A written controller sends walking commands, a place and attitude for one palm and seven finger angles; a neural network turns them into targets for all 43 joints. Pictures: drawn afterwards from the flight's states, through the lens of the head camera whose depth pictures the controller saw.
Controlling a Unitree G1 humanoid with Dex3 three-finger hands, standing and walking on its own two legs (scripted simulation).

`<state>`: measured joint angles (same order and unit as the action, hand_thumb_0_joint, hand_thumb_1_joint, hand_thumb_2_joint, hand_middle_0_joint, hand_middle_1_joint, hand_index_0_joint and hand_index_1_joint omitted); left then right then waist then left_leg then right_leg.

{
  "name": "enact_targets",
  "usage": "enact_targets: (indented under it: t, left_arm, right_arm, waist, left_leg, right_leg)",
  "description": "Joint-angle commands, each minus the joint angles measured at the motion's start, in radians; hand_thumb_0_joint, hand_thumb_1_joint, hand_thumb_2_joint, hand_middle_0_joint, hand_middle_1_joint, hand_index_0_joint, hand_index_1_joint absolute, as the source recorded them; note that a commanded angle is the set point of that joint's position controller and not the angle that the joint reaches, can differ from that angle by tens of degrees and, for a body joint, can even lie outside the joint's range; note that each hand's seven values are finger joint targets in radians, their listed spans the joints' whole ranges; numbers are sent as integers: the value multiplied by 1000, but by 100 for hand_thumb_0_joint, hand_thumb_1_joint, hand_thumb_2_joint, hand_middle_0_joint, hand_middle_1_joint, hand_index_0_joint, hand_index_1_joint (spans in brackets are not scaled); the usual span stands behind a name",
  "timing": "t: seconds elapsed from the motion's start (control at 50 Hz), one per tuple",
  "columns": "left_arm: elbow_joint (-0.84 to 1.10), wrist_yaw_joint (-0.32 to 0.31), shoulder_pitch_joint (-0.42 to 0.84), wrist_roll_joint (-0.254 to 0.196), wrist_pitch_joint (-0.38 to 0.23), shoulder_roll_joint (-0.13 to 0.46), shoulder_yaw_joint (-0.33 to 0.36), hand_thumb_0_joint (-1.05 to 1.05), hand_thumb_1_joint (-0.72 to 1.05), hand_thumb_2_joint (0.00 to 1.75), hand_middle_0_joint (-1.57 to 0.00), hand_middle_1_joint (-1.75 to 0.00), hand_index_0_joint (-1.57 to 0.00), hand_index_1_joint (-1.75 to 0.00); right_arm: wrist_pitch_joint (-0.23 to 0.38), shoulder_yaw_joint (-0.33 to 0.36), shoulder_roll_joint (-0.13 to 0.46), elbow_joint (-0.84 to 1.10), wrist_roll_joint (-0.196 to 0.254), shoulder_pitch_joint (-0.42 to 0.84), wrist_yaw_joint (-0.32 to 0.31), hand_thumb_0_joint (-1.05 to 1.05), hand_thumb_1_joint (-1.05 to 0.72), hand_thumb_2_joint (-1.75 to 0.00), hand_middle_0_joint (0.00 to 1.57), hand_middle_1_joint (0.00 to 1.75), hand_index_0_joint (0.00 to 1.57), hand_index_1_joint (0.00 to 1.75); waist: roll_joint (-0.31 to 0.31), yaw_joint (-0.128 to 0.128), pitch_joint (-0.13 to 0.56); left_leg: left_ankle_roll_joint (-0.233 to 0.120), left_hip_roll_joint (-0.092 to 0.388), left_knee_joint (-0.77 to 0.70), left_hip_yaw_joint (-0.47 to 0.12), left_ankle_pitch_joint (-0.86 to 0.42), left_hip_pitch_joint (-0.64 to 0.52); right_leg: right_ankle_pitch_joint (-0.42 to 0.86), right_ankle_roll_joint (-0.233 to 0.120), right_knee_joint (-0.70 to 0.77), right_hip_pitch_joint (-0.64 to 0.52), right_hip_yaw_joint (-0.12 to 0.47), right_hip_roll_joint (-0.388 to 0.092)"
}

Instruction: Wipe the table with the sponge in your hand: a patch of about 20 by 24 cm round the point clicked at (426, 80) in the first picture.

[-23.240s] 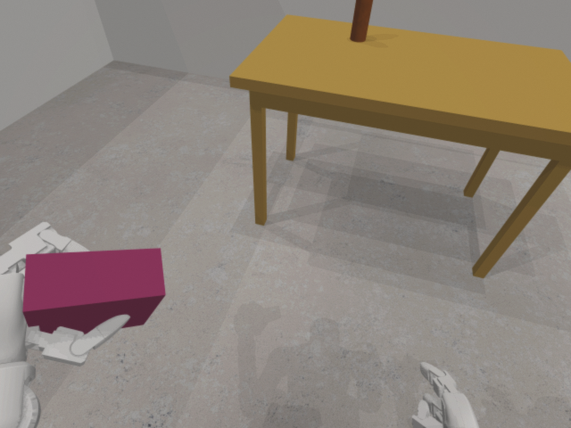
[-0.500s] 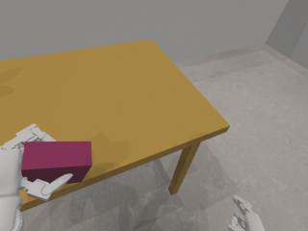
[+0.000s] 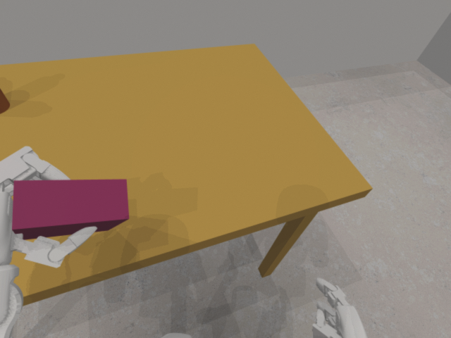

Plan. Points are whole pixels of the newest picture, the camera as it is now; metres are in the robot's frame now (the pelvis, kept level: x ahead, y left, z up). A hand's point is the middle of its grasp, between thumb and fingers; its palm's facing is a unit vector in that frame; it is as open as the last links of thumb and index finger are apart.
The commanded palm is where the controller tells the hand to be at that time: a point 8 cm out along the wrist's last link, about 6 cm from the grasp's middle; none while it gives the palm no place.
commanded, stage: come to a stop and stand still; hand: left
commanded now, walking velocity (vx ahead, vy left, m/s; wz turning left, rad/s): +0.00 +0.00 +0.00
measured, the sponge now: (86, 209) +0.24 +0.23 +0.13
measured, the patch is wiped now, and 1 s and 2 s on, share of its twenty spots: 0.00 0.00 0.00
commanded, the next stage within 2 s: look again from close up in 1.62 s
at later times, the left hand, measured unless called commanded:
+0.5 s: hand (93, 173) +0.27 +0.22 +0.17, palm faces +0.34 -0.85 -0.40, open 9.2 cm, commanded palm +0.21 +0.26 +0.18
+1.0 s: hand (96, 189) +0.25 +0.21 +0.17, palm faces +0.36 -0.85 -0.38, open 9.2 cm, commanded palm +0.20 +0.25 +0.18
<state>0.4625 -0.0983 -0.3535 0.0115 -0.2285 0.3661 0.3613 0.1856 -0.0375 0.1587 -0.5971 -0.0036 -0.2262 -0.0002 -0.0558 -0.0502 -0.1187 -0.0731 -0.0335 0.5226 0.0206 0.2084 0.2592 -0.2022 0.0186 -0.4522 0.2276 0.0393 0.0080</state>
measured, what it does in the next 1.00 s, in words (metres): stands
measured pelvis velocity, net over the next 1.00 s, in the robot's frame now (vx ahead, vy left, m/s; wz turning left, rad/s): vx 0.04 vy -0.03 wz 0.00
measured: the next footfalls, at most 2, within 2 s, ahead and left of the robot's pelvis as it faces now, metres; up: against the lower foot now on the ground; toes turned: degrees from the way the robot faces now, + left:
none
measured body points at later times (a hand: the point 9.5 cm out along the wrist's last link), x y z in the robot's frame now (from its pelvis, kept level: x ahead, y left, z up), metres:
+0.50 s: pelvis +0.05 -0.02 +0.01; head +0.09 +0.01 +0.45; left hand +0.25 +0.26 +0.19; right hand +0.24 -0.24 -0.06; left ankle +0.05 +0.07 -0.74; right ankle +0.05 -0.15 -0.74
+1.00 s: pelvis +0.04 -0.03 +0.01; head +0.05 -0.02 +0.46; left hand +0.23 +0.26 +0.19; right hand +0.22 -0.26 -0.06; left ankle +0.05 +0.07 -0.74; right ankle +0.05 -0.15 -0.74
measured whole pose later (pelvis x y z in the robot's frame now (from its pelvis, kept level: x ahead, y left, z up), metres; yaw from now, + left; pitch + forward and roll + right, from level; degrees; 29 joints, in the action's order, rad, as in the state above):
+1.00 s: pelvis +0.04 -0.03 +0.01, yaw +0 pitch -1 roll -1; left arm 0.46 -0.11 -0.45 -0.05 -0.19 0.38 0.34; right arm 0.11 -0.01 0.20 -0.58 0.01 -0.19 -0.04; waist -0.01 -0.01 -0.05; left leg -0.02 0.00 0.43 0.00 0.21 0.21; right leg -0.16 0.00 -0.35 0.18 0.03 0.04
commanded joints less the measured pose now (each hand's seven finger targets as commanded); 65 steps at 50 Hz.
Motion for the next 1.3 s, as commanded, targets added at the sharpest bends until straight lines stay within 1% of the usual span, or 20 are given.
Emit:
enact_targets:
  t: [0.0,0.08,0.14,0.2,0.34,0.36,0.44,0.46,0.62,0.64,0.66,0.74,0.76,0.84,0.86,1.02,1.14,1.16,1.24,1.28]
  left_arm:
    - [278,-19,108,-10,-96,145,82,0,10,130,-120,-160,-120,-160]
    - [179,-16,58,-20,-82,119,68,0,10,130,-120,-160,-120,-160]
    - [148,-17,58,-24,-74,128,74,0,10,130,-120,-160,-120,-160]
    - [171,-10,66,-35,-72,135,67,0,10,130,-120,-160,-120,-160]
    - [314,-23,-3,-50,-72,208,139,0,10,130,-120,-160,-120,-160]
    - [301,-17,-26,-59,-74,169,106,0,10,130,-120,-160,-120,-160]
    - [269,-27,-86,-60,-61,196,151,0,10,130,-120,-160,-120,-160]
    - [239,-19,-99,-67,-59,153,113,0,10,130,-120,-160,-120,-160]
    - [186,-19,-26,-71,-27,144,78,0,10,130,-120,-160,-120,-160]
    - [202,-27,-13,-67,-23,172,102,0,10,130,-120,-160,-120,-160]
    - [189,-21,-6,-70,-28,129,60,0,10,130,-120,-160,-120,-160]
    - [247,-33,14,-63,-28,199,116,0,10,130,-120,-160,-120,-160]
    - [237,-29,2,-68,-32,157,80,0,10,130,-120,-160,-120,-160]
    - [235,-33,-42,-69,-26,188,121,0,10,130,-120,-160,-120,-160]
    - [215,-27,-55,-73,-28,152,89,0,10,130,-120,-160,-120,-160]
    - [171,-23,-37,-69,-11,152,85,0,10,130,-120,-160,-120,-160]
    - [232,-33,30,-58,-15,177,87,0,10,130,-120,-160,-120,-160]
    - [222,-30,26,-58,-19,146,60,0,10,130,-120,-160,-120,-160]
    - [241,-37,4,-51,-25,185,106,0,10,130,-120,-160,-120,-160]
    - [248,-31,-8,-54,-30,168,93,0,10,130,-120,-160,-120,-160]
  right_arm:
    - [67,72,162,151,9,90,-2,0,-90,-90,20,30,20,30]
    - [52,75,159,141,14,73,-2,0,-90,-90,20,30,20,30]
    - [42,74,159,135,18,96,-11,0,-90,-90,20,30,20,30]
    - [31,75,161,149,15,90,-13,0,-90,-90,20,30,20,30]
    - [21,75,153,172,19,131,-26,0,-90,-90,20,30,20,30]
    - [13,71,155,173,12,115,-25,0,-90,-90,20,30,20,30]
    - [3,79,155,169,21,120,-31,0,-90,-90,20,30,20,30]
    - [-7,77,160,167,13,100,-30,0,-90,-90,20,30,20,30]
    - [-20,84,169,172,23,111,-44,0,-90,-90,20,30,20,30]
    - [-17,78,165,170,25,138,-48,0,-90,-90,20,30,20,30]
    - [-20,73,167,166,15,127,-48,0,-90,-90,20,30,20,30]
    - [-8,76,162,168,22,149,-51,0,-90,-90,20,30,20,30]
    - [-13,72,162,167,12,134,-50,0,-90,-90,20,30,20,30]
    - [-8,79,161,166,22,139,-47,0,-90,-90,20,30,20,30]
    - [-14,74,163,166,13,125,-45,0,-90,-90,20,30,20,30]
    - [-23,79,167,173,21,119,-48,0,-90,-90,20,30,20,30]
    - [-9,74,165,167,23,144,-52,0,-90,-90,20,30,20,30]
    - [-11,71,165,166,17,129,-52,0,-90,-90,20,30,20,30]
    - [-1,75,162,164,22,136,-50,0,-90,-90,20,30,20,30]
    - [-1,77,162,172,20,119,-48,0,-90,-90,20,30,20,30]
  waist:
    - [185,21,187]
    - [118,28,176]
    - [139,29,161]
    - [97,26,193]
    - [144,24,302]
    - [143,25,295]
    - [161,27,303]
    - [133,30,292]
    - [52,35,230]
    - [58,32,219]
    - [57,33,219]
    - [96,27,233]
    - [95,29,234]
    - [111,30,238]
    - [101,30,230]
    - [58,33,191]
    - [119,32,192]
    - [112,33,186]
    - [154,30,207]
    - [132,29,213]
  left_leg:
    - [29,150,-248,-158,215,52]
    - [56,122,-209,-129,77,9]
    - [67,118,-205,-113,-1,-22]
    - [65,119,-181,-108,-109,-43]
    - [81,113,-120,-91,-373,-155]
    - [77,113,-123,-90,-385,-145]
    - [85,121,-108,-83,-409,-163]
    - [77,120,-111,-83,-398,-148]
    - [56,113,-141,-86,-177,-105]
    - [55,110,-149,-82,-164,-116]
    - [49,105,-153,-81,-141,-103]
    - [48,103,-154,-85,-131,-113]
    - [44,98,-154,-84,-125,-99]
    - [50,100,-148,-85,-126,-106]
    - [47,99,-156,-89,-115,-89]
    - [43,104,-175,-92,-13,-65]
    - [41,106,-198,-98,31,-64]
    - [38,104,-208,-100,44,-44]
    - [39,115,-215,-114,48,-43]
    - [41,118,-217,-122,19,-23]
  right_leg:
    - [20,-23,26,-156,-15,8]
    - [87,-30,58,-121,3,-11]
    - [119,-32,68,-92,12,-20]
    - [182,-30,67,-121,14,-31]
    - [324,-39,38,-161,14,-47]
    - [324,-38,43,-163,-1,-44]
    - [346,-41,43,-155,14,-56]
    - [345,-40,53,-154,5,-53]
    - [264,-37,104,-118,58,-71]
    - [242,-35,113,-97,56,-67]
    - [217,-34,121,-101,46,-64]
    - [204,-37,122,-109,62,-70]
    - [198,-38,127,-120,53,-68]
    - [199,-41,130,-114,67,-72]
    - [183,-40,135,-116,56,-66]
    - [73,-33,174,-73,70,-61]
    - [45,-33,163,-76,59,-56]
    - [35,-30,159,-88,43,-48]
    - [61,-34,131,-113,43,-48]
    - [96,-33,117,-140,30,-45]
